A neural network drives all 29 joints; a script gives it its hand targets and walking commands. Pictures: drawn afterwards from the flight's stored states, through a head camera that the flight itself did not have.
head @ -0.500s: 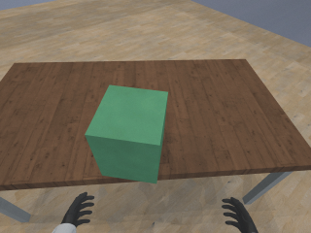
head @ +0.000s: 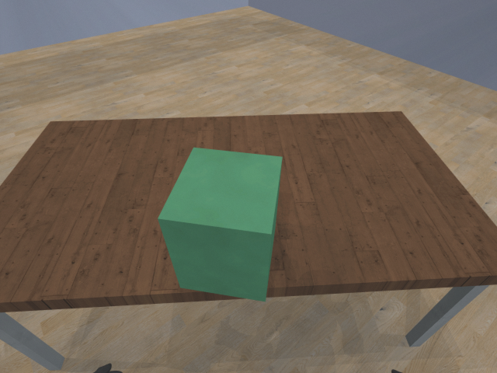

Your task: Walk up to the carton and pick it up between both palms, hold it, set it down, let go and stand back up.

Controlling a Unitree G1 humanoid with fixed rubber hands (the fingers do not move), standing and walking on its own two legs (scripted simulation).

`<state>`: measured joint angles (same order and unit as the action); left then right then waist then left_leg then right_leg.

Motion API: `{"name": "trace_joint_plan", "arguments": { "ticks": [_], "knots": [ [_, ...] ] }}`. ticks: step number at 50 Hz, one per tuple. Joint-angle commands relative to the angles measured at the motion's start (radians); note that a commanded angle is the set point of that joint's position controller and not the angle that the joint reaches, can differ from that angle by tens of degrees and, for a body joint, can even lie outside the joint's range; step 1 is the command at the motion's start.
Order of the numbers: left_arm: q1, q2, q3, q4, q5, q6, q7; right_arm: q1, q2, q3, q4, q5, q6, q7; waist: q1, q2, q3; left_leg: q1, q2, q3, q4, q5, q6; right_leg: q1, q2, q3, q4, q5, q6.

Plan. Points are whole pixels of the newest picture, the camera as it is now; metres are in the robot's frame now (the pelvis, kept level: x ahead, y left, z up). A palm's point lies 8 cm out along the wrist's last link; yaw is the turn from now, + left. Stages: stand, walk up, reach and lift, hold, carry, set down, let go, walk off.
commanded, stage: stand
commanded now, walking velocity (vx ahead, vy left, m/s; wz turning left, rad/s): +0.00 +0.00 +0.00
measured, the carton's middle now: (229, 224) +0.45 +0.06 -0.05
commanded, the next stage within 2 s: none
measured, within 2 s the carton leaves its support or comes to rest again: neither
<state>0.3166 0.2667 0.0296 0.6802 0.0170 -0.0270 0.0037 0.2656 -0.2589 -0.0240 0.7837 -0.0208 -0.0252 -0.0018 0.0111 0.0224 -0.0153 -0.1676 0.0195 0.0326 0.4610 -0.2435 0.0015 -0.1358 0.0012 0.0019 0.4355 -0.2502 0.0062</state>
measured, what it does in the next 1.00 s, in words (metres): stands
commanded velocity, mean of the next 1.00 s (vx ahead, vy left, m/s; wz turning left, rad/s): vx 0.00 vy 0.00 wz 0.00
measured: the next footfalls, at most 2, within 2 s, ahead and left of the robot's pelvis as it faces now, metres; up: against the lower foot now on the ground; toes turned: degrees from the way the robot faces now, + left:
none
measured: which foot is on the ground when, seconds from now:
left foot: down 0.00-1.00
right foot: down 0.00-1.00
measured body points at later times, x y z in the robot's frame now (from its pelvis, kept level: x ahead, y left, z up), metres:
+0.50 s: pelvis -0.04 +0.01 +0.00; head -0.05 +0.01 +0.44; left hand -0.01 +0.28 -0.13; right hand +0.02 -0.24 -0.14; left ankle +0.01 +0.12 -0.74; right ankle -0.01 -0.12 -0.74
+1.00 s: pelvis -0.02 -0.01 +0.00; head -0.03 -0.01 +0.45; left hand +0.01 +0.25 -0.13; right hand +0.02 -0.26 -0.14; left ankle +0.01 +0.12 -0.74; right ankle -0.01 -0.12 -0.74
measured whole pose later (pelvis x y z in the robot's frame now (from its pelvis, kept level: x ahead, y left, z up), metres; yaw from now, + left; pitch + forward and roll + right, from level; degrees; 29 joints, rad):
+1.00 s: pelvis -0.02 -0.01 +0.00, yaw +1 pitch -2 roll +0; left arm 0.41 0.25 -0.01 0.80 0.01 -0.02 0.02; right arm 0.35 -0.25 0.01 0.87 -0.01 -0.01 -0.01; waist 0.00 0.01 0.00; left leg -0.23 0.02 0.01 0.49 -0.22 -0.01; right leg -0.21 0.00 -0.01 0.50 -0.25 0.00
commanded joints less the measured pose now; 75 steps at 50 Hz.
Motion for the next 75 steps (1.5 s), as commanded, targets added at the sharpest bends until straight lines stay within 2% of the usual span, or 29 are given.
{"name": "trace_joint_plan", "arguments": {
  "ticks": [1, 5, 8, 10, 17, 22, 25, 27, 34, 38, 44, 48, 51, 52, 57, 60, 62, 70, 75],
  "knots": [
    [-0.010, 0.109, 0.016, -0.079, -0.006, -0.030, 0.006, -0.006, -0.123, -0.022, -0.062, 0.001, -0.023, 0.003, -0.010, -0.036, 0.069, -0.040, 0.082, -0.102, -0.098, 0.090, 0.020, -0.087, -0.094, 0.083, -0.080, 0.112, -0.018],
    [0.022, 0.127, 0.014, -0.057, -0.006, -0.026, 0.009, 0.014, -0.124, -0.015, -0.047, 0.003, -0.021, 0.002, -0.005, -0.031, 0.056, -0.060, 0.077, -0.110, -0.116, 0.024, 0.022, -0.073, -0.089, 0.079, -0.071, 0.052, -0.017],
    [0.045, 0.130, 0.008, -0.041, -0.003, -0.024, 0.011, 0.020, -0.130, -0.011, -0.040, 0.006, -0.020, 0.003, 0.000, 0.011, 0.051, -0.092, 0.076, -0.119, -0.133, -0.050, 0.025, -0.065, -0.088, 0.079, -0.059, 0.013, -0.015],
    [0.057, 0.129, 0.006, -0.029, -0.003, -0.022, 0.012, 0.024, -0.130, -0.009, -0.036, 0.009, -0.018, 0.003, 0.003, 0.000, 0.065, -0.116, 0.077, -0.125, -0.141, -0.090, 0.025, -0.069, -0.084, 0.076, -0.051, -0.012, -0.013],
    [0.108, 0.122, 0.001, 0.004, 0.001, -0.016, 0.012, 0.043, -0.143, -0.009, -0.028, 0.010, -0.009, 0.003, 0.002, 0.036, 0.106, -0.190, 0.084, -0.158, -0.181, -0.265, 0.028, -0.103, -0.068, 0.063, -0.030, -0.087, -0.008],
    [0.132, 0.114, -0.002, 0.014, 0.000, -0.015, 0.013, 0.058, -0.144, -0.009, -0.027, 0.009, -0.004, 0.002, -0.002, 0.010, 0.113, -0.202, 0.082, -0.165, -0.179, -0.291, 0.027, -0.126, -0.061, 0.060, -0.020, -0.098, -0.007],
    [0.151, 0.114, -0.001, 0.026, 0.000, -0.015, 0.013, 0.072, -0.139, -0.007, -0.020, 0.008, -0.001, 0.001, -0.004, 0.016, 0.108, -0.187, 0.075, -0.156, -0.163, -0.281, 0.025, -0.146, -0.064, 0.067, -0.029, -0.114, -0.011],
    [0.155, 0.114, -0.003, 0.028, -0.002, -0.015, 0.014, 0.080, -0.136, -0.006, -0.018, 0.008, -0.001, 0.001, -0.008, -0.011, 0.109, -0.174, 0.076, -0.152, -0.147, -0.257, 0.023, -0.161, -0.067, 0.069, -0.035, -0.117, -0.012],
    [0.162, 0.124, -0.002, 0.041, -0.003, -0.015, 0.016, 0.097, -0.123, -0.003, -0.002, 0.006, 0.000, -0.002, -0.017, -0.028, 0.096, -0.112, 0.065, -0.125, -0.096, -0.152, 0.020, -0.196, -0.082, 0.094, -0.058, -0.111, -0.021],
    [0.162, 0.121, -0.005, 0.048, -0.009, -0.018, 0.019, 0.104, -0.115, 0.002, 0.005, 0.005, -0.002, -0.005, -0.012, -0.041, 0.067, -0.081, 0.067, -0.121, -0.077, -0.038, 0.018, -0.164, -0.086, 0.093, -0.049, -0.029, -0.024],
    [0.154, 0.120, -0.007, 0.057, -0.011, -0.013, 0.022, 0.114, -0.109, 0.007, 0.028, 0.007, 0.003, -0.010, -0.014, -0.032, 0.098, -0.071, 0.069, -0.111, -0.069, 0.016, 0.012, -0.169, -0.092, 0.106, -0.063, 0.008, -0.029],
    [0.153, 0.124, -0.002, 0.071, -0.009, -0.011, 0.024, 0.110, -0.107, 0.010, 0.039, 0.009, 0.003, -0.013, -0.011, -0.005, 0.099, -0.083, 0.073, -0.113, -0.076, 0.031, 0.010, -0.136, -0.091, 0.098, -0.056, 0.043, -0.027],
    [0.141, 0.118, -0.002, 0.073, -0.012, -0.011, 0.025, 0.118, -0.107, 0.009, 0.048, 0.011, 0.004, -0.015, -0.009, -0.024, 0.084, -0.079, 0.073, -0.112, -0.071, 0.044, 0.008, -0.118, -0.092, 0.096, -0.062, 0.058, -0.029],
    [0.138, 0.115, -0.001, 0.076, -0.012, -0.011, 0.025, 0.116, -0.112, 0.008, 0.051, 0.010, 0.004, -0.016, -0.012, -0.010, 0.079, -0.077, 0.072, -0.109, -0.071, 0.052, 0.009, -0.111, -0.092, 0.097, -0.064, 0.062, -0.031],
    [0.122, 0.112, -0.002, 0.085, -0.013, -0.011, 0.026, 0.115, -0.103, 0.008, 0.065, 0.012, 0.003, -0.018, -0.010, -0.011, 0.063, -0.050, 0.076, -0.105, -0.066, 0.085, 0.009, -0.103, -0.094, 0.092, -0.065, 0.093, -0.032],
    [0.110, 0.111, -0.005, 0.093, -0.015, -0.010, 0.027, 0.120, -0.102, 0.009, 0.072, 0.014, 0.005, -0.020, -0.016, -0.027, 0.060, -0.041, 0.079, -0.108, -0.064, 0.093, 0.007, -0.098, -0.093, 0.089, -0.070, 0.103, -0.032],
    [0.114, 0.102, -0.003, 0.104, -0.013, -0.008, 0.027, 0.122, -0.105, 0.007, 0.080, 0.012, 0.006, -0.021, -0.014, -0.015, 0.080, -0.051, 0.078, -0.106, -0.070, 0.084, 0.007, -0.104, -0.092, 0.091, -0.075, 0.092, -0.030],
    [0.111, 0.102, -0.001, 0.130, -0.014, -0.005, 0.029, 0.123, -0.098, 0.007, 0.106, 0.013, 0.008, -0.025, -0.011, -0.028, 0.094, -0.050, 0.079, -0.113, -0.084, 0.055, 0.006, -0.109, -0.089, 0.093, -0.091, 0.052, -0.028],
    [0.112, 0.095, -0.004, 0.148, -0.015, -0.003, 0.030, 0.125, -0.086, 0.008, 0.121, 0.014, 0.009, -0.026, -0.014, -0.005, 0.114, -0.058, 0.080, -0.109, -0.092, 0.041, 0.004, -0.117, -0.089, 0.090, -0.098, 0.025, -0.023]
  ]
}}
